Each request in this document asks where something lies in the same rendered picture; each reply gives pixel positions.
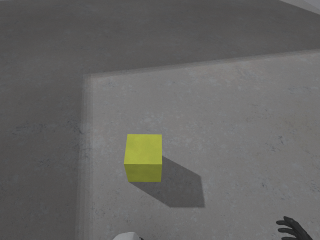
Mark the robot right hand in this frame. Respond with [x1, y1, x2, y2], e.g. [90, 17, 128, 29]
[276, 216, 313, 240]

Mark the carton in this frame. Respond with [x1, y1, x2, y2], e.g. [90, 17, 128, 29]
[124, 134, 162, 182]

